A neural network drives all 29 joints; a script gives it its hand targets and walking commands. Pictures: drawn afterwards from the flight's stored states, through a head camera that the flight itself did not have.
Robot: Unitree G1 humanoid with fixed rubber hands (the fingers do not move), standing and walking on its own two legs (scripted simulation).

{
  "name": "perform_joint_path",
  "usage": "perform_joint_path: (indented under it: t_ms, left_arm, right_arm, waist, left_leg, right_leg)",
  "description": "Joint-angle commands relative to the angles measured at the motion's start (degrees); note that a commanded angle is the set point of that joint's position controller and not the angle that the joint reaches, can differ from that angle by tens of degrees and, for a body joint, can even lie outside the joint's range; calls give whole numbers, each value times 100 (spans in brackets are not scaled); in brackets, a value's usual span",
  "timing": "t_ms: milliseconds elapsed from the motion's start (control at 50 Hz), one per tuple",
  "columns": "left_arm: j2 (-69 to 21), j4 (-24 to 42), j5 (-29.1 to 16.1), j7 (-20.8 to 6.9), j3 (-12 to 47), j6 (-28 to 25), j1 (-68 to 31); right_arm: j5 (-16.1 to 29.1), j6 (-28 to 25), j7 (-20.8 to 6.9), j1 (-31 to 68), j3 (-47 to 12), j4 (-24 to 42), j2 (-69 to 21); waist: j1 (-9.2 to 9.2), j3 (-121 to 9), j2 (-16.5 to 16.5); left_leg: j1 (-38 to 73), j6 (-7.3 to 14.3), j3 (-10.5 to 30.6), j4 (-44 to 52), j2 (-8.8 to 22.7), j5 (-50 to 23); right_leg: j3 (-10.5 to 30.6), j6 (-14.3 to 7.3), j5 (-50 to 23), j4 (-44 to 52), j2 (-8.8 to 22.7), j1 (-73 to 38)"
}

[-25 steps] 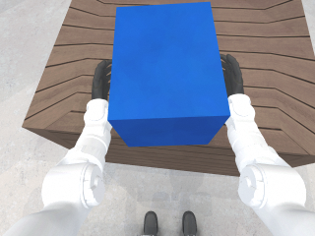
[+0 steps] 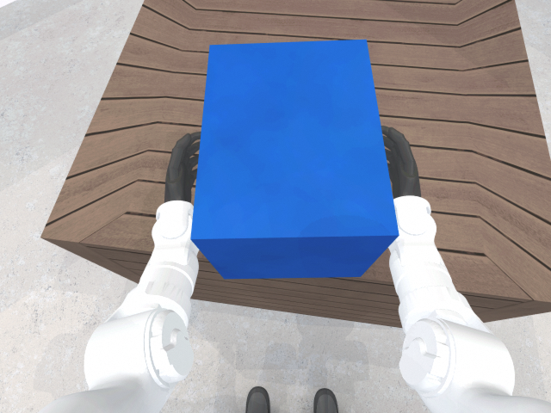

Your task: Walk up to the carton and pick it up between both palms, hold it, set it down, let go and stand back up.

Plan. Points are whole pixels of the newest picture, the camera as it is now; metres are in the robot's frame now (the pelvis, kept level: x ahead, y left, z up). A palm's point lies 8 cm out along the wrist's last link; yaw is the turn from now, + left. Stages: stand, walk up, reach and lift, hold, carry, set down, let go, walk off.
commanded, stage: reach and lift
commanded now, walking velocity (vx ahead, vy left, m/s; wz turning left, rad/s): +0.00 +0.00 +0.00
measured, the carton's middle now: (289, 168) +0.48 -0.02 -0.03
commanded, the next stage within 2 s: none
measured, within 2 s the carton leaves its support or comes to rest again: leaves its support in 0.72 s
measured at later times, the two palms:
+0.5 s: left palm (180, 194) +0.43 +0.14 +0.00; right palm (405, 189) +0.42 -0.18 +0.00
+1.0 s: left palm (167, 209) +0.40 +0.15 +0.01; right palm (403, 208) +0.38 -0.17 +0.01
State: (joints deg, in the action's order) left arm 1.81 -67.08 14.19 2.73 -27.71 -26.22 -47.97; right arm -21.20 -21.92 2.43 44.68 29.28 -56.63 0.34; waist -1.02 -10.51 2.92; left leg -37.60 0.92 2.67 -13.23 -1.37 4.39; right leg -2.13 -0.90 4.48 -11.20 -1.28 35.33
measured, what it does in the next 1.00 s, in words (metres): stands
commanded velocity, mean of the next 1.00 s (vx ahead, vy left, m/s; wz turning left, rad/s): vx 0.00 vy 0.00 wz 0.00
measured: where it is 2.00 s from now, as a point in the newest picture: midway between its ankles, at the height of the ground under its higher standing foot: outside the picture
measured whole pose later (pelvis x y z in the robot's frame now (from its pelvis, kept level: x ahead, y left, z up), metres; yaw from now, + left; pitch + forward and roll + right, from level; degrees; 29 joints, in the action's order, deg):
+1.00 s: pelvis -0.03 +0.00 +0.00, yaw +2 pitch +26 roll -1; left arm 2.9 -68.9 15.5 3.4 -24.0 -20.0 -47.6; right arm -29.3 -17.0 2.5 40.9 34.5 -53.7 -2.8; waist -1.2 -12.6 2.8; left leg -36.6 0.3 4.7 -12.2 -1.3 1.4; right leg -4.1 -1.6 1.4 -7.9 -1.4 32.4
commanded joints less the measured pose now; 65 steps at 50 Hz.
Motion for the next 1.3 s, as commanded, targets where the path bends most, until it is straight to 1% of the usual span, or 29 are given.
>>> perform_joint_path:
  t_ms: [0, 20, 60, 80, 100, 140, 160, 200, 220, 260, 280, 320, 360, 400, 440, 460, 480, 500, 520, 580, 680, 800, 860, 940, 1000, 1060, 1140, 1200, 1280]
  left_arm:
    - [-2815, -90, 477, -692, 1261, 62, -2272]
    - [-2826, -91, 476, -670, 1266, 81, -2321]
    - [-2832, -118, 488, -631, 1310, 127, -2339]
    - [-2856, -67, 509, -605, 1298, 143, -2327]
    - [-2880, 21, 505, -576, 1335, 158, -2377]
    - [-2922, 92, 497, -534, 1362, 201, -2440]
    - [-2896, 111, 513, -516, 1377, 225, -2423]
    - [-2958, 202, 534, -480, 1361, 264, -2470]
    - [-2919, 225, 527, -470, 1381, 298, -2432]
    - [-2941, 295, 569, -446, 1375, 362, -2437]
    - [-2965, 369, 526, -437, 1432, 374, -2497]
    - [-3005, 411, 518, -416, 1470, 425, -2552]
    - [-3009, 465, 520, -411, 1456, 478, -2567]
    - [-3027, 505, 474, -419, 1495, 504, -2648]
    - [-3044, 541, 459, -436, 1485, 532, -2695]
    - [-3225, 330, 421, -541, 1785, 401, -2636]
    - [-3263, 305, 338, -586, 1814, 333, -2646]
    - [-3249, 269, 335, -611, 1778, 297, -2735]
    - [-3200, 198, 317, -623, 1748, 267, -2759]
    - [-3067, 113, 240, -648, 1729, 174, -2974]
    - [-2991, 194, 295, -630, 1624, 117, -3210]
    - [-3002, 348, 428, -561, 1500, 186, -3275]
    - [-2970, 375, 429, -540, 1468, 251, -3278]
    - [-2872, 365, 364, -534, 1438, 324, -3351]
    - [-2856, 325, 282, -549, 1436, 317, -3476]
    - [-2911, 273, 213, -591, 1480, 248, -3557]
    - [-2928, 105, 152, -654, 1527, 236, -3498]
    - [-2955, 36, 145, -687, 1553, 251, -3416]
    - [-3030, 71, 150, -688, 1612, 303, -3339]
  right_arm:
    - [-486, -178, -627, 2375, -1552, -290, -3119]
    - [-500, -165, -637, 2431, -1554, -275, -3108]
    - [-551, -148, -680, 2504, -1458, -208, -3037]
    - [-588, -127, -695, 2513, -1404, -236, -3013]
    - [-589, -116, -705, 2515, -1370, -192, -2940]
    - [-573, -93, -735, 2572, -1344, -187, -2954]
    - [-572, -78, -744, 2580, -1336, -125, -2941]
    - [-603, -27, -770, 2644, -1347, -128, -2940]
    - [-591, -22, -779, 2639, -1314, -56, -2897]
    - [-651, 7, -805, 2715, -1250, 55, -2861]
    - [-672, 17, -816, 2756, -1234, 92, -2850]
    - [-698, 58, -825, 2742, -1248, 111, -2843]
    - [-724, 105, -823, 2738, -1221, 152, -2848]
    - [-695, 146, -816, 2809, -1255, 203, -2887]
    - [-715, 194, -807, 2828, -1258, 192, -2949]
    - [-612, 132, -736, 2152, -1739, 77, -3586]
    - [-514, 69, -690, 2288, -1861, 140, -3544]
    - [-524, 50, -662, 2303, -1881, 100, -3597]
    - [-535, 35, -663, 2368, -1872, 101, -3572]
    - [-519, -5, -639, 2589, -1921, 156, -3525]
    - [-598, -89, -611, 2843, -1701, 248, -3376]
    - [-875, -72, -646, 3034, -1300, 457, -3266]
    - [-1008, -27, -673, 3113, -1148, 545, -3223]
    - [-1164, 61, -691, 3178, -1037, 596, -3243]
    - [-1248, 20, -658, 3239, -1069, 617, -3343]
    - [-1266, -123, -608, 3233, -1257, 578, -3480]
    - [-1125, -222, -562, 3192, -1564, 454, -3580]
    - [-1012, -307, -531, 3168, -1740, 415, -3574]
    - [-883, -383, -511, 3160, -1899, 438, -3507]
  waist:
    - [-49, -3789, -396]
    - [-20, -3861, -369]
    - [-55, -3891, -285]
    - [-38, -3920, -276]
    - [-21, -4005, -177]
    - [-34, -4023, -166]
    - [-32, -4054, -98]
    - [-5, -4108, -136]
    - [14, -4126, -60]
    - [24, -4264, -36]
    - [-12, -4385, -54]
    - [14, -4500, -68]
    - [-19, -4526, -29]
    - [-38, -4490, -110]
    - [-102, -4355, -161]
    - [-237, -5146, -230]
    - [-135, -5130, -203]
    - [-171, -5120, -243]
    - [-122, -5055, -263]
    - [-125, -4640, -276]
    - [-111, -4133, -122]
    - [-103, -4170, 57]
    - [-124, -4220, 42]
    - [-159, -4264, -50]
    - [-223, -4446, -196]
    - [-268, -4828, -338]
    - [-248, -4916, -419]
    - [-214, -4818, -423]
    - [-163, -4722, -331]
  left_leg:
    - [562, -130, -149, -206, -21, -2370]
    - [655, -160, -143, -222, -2, -2394]
    - [908, -209, -153, -233, 17, -2366]
    - [1029, -243, -130, -260, 18, -2375]
    - [1159, -272, -128, -298, 35, -2455]
    - [1357, -304, -143, -340, 40, -2510]
    - [1395, -314, -136, -330, 47, -2544]
    - [1509, -326, -128, -326, 46, -2545]
    - [1573, -355, -113, -302, 49, -2532]
    - [1696, -362, -112, -314, 54, -2531]
    - [1731, -360, -84, -333, 62, -2508]
    - [1787, -369, -94, -334, 56, -2481]
    - [1762, -365, -124, -299, 57, -2418]
    - [1661, -346, -112, -295, 55, -2395]
    - [1559, -310, -98, -237, 28, -2295]
    - [1799, -212, -97, -374, 114, -2670]
    - [1502, -180, -65, -372, 81, -2714]
    - [1346, -132, -62, -304, 76, -2605]
    - [1144, -88, -78, -278, 60, -2561]
    - [822, -23, -31, -205, 53, -2353]
    - [1553, -177, 49, -286, 103, -2328]
    - [2186, -347, 95, -338, 152, -2169]
    - [2206, -360, 96, -291, 164, -1896]
    - [1936, -295, 70, -179, 168, -1449]
    - [1488, -184, 35, -121, 164, -1319]
    - [1033, -67, 4, -102, 162, -1527]
    - [597, 62, -7, -84, 146, -1749]
    - [540, 91, 21, -93, 141, -1870]
    - [867, 25, 66, -185, 144, -2133]
  right_leg:
    - [107, 393, -4787, -1081, 97, -3640]
    - [97, 383, -4664, -1055, 66, -3544]
    - [51, 359, -4347, -909, 36, -3225]
    - [15, 338, -4212, -863, 15, -3072]
    - [-2, 323, -4150, -832, 4, -2911]
    - [-16, 277, -4004, -739, -22, -2767]
    - [-38, 281, -3973, -724, -18, -2783]
    - [-55, 260, -3873, -647, -50, -2763]
    - [-62, 242, -3813, -639, -36, -2751]
    - [-101, 223, -3667, -558, -63, -2609]
    - [-106, 222, -3578, -543, -51, -2561]
    - [-132, 225, -3532, -506, -73, -2475]
    - [-136, 218, -3509, -480, -59, -2602]
    - [-151, 227, -3562, -511, -63, -2711]
    - [-140, 239, -3679, -537, -41, -2955]
    - [-63, 197, -4094, -698, 41, -3376]
    - [-4, 189, -4304, -762, 71, -3460]
    - [18, 197, -4378, -794, 108, -3637]
    - [41, 220, -4528, -847, 143, -3773]
    - [82, 244, -4604, -953, 195, -4073]
    - [-35, 203, -3910, -725, 72, -3338]
    - [-178, 130, -2985, -393, -4, -2684]
    - [-217, 120, -2625, -304, 4, -2613]
    - [-226, 134, -2338, -297, 56, -2766]
    - [-183, 180, -2586, -421, 118, -3171]
    - [-102, 251, -3350, -667, 181, -3799]
    - [9, 316, -4160, -923, 261, -4426]
    - [44, 331, -4461, -996, 279, -4513]
    - [24, 308, -4506, -960, 231, -4261]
